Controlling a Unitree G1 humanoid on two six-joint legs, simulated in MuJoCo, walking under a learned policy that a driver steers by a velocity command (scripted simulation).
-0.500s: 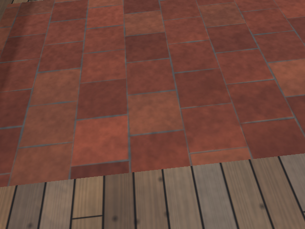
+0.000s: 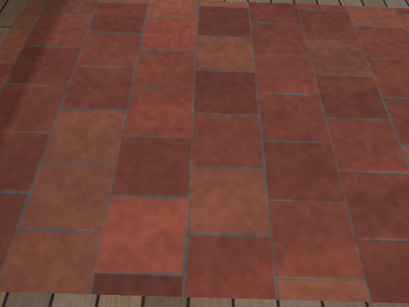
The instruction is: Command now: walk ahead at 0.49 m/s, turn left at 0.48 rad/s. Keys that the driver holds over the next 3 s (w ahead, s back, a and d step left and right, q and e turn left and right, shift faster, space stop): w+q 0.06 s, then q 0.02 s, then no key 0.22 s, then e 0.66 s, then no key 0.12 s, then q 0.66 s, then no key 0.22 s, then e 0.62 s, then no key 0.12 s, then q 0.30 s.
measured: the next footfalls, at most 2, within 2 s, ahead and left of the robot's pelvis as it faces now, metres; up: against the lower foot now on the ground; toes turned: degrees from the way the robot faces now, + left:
right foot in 0.24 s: +0.34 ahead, -0.12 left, +0.00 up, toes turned +10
left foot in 0.62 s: +0.29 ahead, +0.11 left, +0.00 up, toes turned -2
